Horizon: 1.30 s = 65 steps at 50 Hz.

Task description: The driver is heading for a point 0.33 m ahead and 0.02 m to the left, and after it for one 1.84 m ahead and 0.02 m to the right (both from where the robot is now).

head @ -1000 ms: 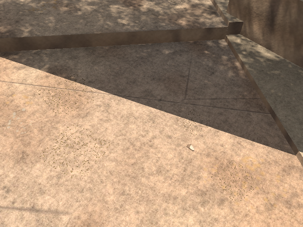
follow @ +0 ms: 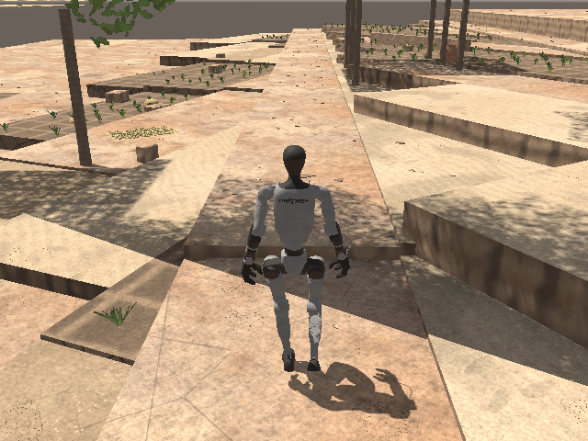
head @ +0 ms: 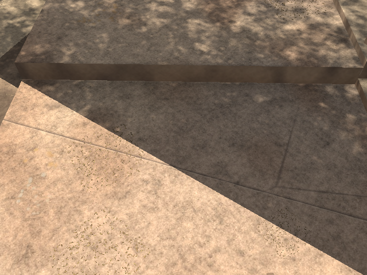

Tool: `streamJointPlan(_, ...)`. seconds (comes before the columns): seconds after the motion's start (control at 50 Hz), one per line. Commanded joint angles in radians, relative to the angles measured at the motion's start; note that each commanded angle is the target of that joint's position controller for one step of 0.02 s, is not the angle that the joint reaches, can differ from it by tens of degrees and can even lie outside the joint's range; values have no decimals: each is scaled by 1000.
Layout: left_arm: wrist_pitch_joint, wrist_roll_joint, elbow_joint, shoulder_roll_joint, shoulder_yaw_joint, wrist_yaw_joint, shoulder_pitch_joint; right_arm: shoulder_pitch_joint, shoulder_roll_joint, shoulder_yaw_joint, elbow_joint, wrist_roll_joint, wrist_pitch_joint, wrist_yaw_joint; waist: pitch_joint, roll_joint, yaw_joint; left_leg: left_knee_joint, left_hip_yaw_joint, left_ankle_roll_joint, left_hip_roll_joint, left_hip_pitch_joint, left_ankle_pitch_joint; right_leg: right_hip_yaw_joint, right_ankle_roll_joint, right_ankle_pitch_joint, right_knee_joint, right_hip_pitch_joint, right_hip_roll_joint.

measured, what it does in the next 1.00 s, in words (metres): walks ahead: right foot, then left foot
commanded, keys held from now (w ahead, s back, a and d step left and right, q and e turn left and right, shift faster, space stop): w+q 0.18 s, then w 0.66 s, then w+e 0.16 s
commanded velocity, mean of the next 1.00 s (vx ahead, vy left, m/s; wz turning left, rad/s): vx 0.50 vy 0.00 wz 0.21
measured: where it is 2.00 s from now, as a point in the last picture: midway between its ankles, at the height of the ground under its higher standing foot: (185, 137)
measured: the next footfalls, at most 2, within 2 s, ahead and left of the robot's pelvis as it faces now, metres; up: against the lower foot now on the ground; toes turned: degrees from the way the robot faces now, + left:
right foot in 0.42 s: +0.43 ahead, -0.10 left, +0.00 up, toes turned +10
left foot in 0.96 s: +0.66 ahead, +0.15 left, +0.00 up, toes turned +13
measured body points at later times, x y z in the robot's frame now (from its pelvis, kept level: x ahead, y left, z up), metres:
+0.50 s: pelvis +0.29 -0.04 +0.00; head +0.33 -0.04 +0.45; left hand +0.42 +0.24 -0.10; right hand +0.33 -0.31 -0.13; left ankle +0.09 +0.03 -0.65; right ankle +0.39 -0.11 -0.72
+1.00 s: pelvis +0.55 +0.04 +0.00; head +0.58 +0.06 +0.45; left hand +0.45 +0.27 -0.14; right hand +0.80 -0.14 -0.09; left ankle +0.63 +0.14 -0.73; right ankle +0.40 -0.10 -0.69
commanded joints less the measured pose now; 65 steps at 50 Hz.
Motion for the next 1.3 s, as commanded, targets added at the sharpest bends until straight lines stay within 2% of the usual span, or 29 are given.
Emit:
streamJointPlan(0.02,1,24,-98,111,20,-5,5,73,-101,-21,-26,13,-21,-19,-30,-53,23,-336,-429,163,313,196,235,92,23,44,-61,-265,-79)
streamJointPlan(0.06,35,37,-106,96,17,-12,9,94,-117,-20,-21,18,-44,-15,-43,-26,37,-339,-367,152,266,153,345,70,47,54,-133,-231,-78)
streamJointPlan(0.1,48,35,-136,93,16,-17,-53,131,-147,-26,-17,17,-51,-12,-33,2,25,-349,-342,136,238,142,374,50,68,122,-222,-262,-80)
streamJointPlan(0.2,52,26,-210,99,12,-24,-252,238,-150,-27,-12,18,-44,-11,-26,60,-56,-330,-354,74,214,259,385,41,81,305,-455,-364,-59)
streamJointPlan(0.3,35,19,-257,92,-3,-37,-381,313,-135,-15,3,5,-49,-24,-14,79,-111,-294,-356,55,244,384,490,14,40,359,-640,-347,-19)
streamJointPlan(0.36,22,15,-254,122,4,-35,-324,274,-163,-15,-4,-2,-56,-34,-16,97,-62,-248,-365,22,283,402,608,21,-13,295,-739,-204,10)
streamJointPlan(0.4,11,10,-191,166,25,-18,-122,237,-186,-18,-6,-6,-61,-31,-103,88,31,-47,-327,-11,252,396,833,-2,-53,225,-797,41,71)
streamJointPlan(0.42,1,19,-154,194,37,-5,25,228,-174,-13,-8,-2,-65,-26,-189,54,102,149,-288,-27,207,306,735,42,-82,245,-828,250,16)
streamJointPlan(0.44,-4,46,-148,279,54,9,163,273,-92,9,-44,18,-68,-20,-338,-86,123,462,-231,-56,125,96,379,357,-148,95,-841,506,-235)
streamJointPlan(0.46,10,44,-120,331,74,-3,160,399,-65,11,-29,36,-63,-19,-384,-293,54,699,-185,-81,-24,-156,-311,784,-262,106,-977,615,-403)
streamJointPlan(0.48,19,13,-134,233,56,-13,72,323,-129,4,-18,0,-53,-25,-234,-104,32,754,-238,-68,52,-238,-241,742,-237,-27,-1009,487,-353)
streamJointPlan(0.5,18,4,-145,167,40,-17,-8,234,-124,6,-34,-4,-55,-16,-115,-26,22,714,-228,-70,89,-239,-153,572,-217,2,-1029,346,-310)
streamJointPlan(0.52,14,11,-142,137,31,-19,-41,192,-106,11,-47,-4,-54,-10,-72,-11,8,664,-214,-72,121,-223,-109,464,-190,95,-1055,272,-258)
streamJointPlan(0.56,2,6,-111,118,22,-15,-22,194,-88,17,-47,-20,-36,4,-54,-73,-21,601,-189,-89,154,-176,-87,326,-164,261,-1086,199,-194)
streamJointPlan(0.62,-21,-7,-71,132,25,-21,40,170,-69,24,-52,-26,-23,15,-54,-78,-29,558,-146,-110,173,-211,-54,247,-181,402,-1119,204,-177)
streamJointPlan(0.74,-18,-12,-19,135,23,-22,128,-91,-35,50,-134,-21,-24,25,1,-68,21,272,-62,-151,214,-302,141,125,-168,511,-1161,237,-124)
streamJointPlan(0.86,-10,-4,25,159,25,-12,200,-228,-45,58,-178,-13,-34,19,16,-69,54,55,-36,-117,175,-223,157,127,-155,631,-1101,344,-175)
streamJointPlan(0.9,-4,0,31,175,28,-5,182,-192,-59,51,-173,-15,-42,12,4,-67,21,6,-42,-96,149,-151,89,146,-145,756,-1024,376,-190)
streamJointPlan(0.94,3,-4,30,184,29,-4,152,28,-94,31,-100,-25,-60,-5,-109,-35,-79,-100,-34,-61,105,138,90,117,-117,875,-774,335,-140)
streamJointPlan(0.96,0,-13,7,157,20,-6,143,195,-156,12,-62,-47,-72,-19,-227,25,-140,-110,-168,-21,243,397,49,90,-99,653,-540,169,-91)
streamJointPlan(0.98,0,-44,-28,31,-8,-9,240,272,-265,-16,-62,-68,-69,-28,-373,232,-110,-153,-580,77,557,695,-11,4,-54,37,-189,-170,60)
streamJointPlan(1.0,13,-21,-5,138,21,2,232,250,-228,-16,-61,-25,-51,-21,-373,175,-107,-250,-738,106,587,615,-93,81,-65,-154,-57,-264,73)
streamJointPlan(1.02,19,-11,-14,154,31,-1,162,147,-155,3,-74,-14,-49,-19,-203,100,-66,-282,-585,78,536,471,-143,111,-72,-77,-43,-298,16)
streamJointPlan(1.04,20,-11,-21,126,26,-9,116,81,-97,17,-81,-10,-55,-15,-108,78,-47,-330,-460,53,486,346,-98,107,-69,-8,-84,-286,-21)
streamJointPlan(1.06,30,-6,-17,111,28,-15,104,59,-69,24,-76,-11,-63,-17,-62,87,-26,-364,-362,17,442,268,-38,103,-65,26,-123,-253,-42)
streamJointPlan(1.1,58,13,-11,90,30,-30,118,61,-57,28,-59,-6,-79,-23,-39,99,11,-395,-238,-14,401,187,71,93,-49,63,-144,-200,-55)
streamJointPlan(1.14,73,13,-28,76,31,-41,84,85,-71,21,-45,2,-98,-24,-35,79,23,-417,-169,-10,396,193,152,86,-39,118,-150,-236,-60)
streamJointPlan(1.22,81,13,-74,70,33,-54,-45,143,-73,17,-13,1,-101,-27,-2,70,11,-434,-49,-14,377,241,230,71,-21,258,-233,-361,-74)
streamJointPlan(1.3,74,15,-126,52,18,-68,-189,175,-83,15,11,0,-100,-29,26,70,-15,-424,53,-28,358,267,316,11,-19,375,-457,-340,-56)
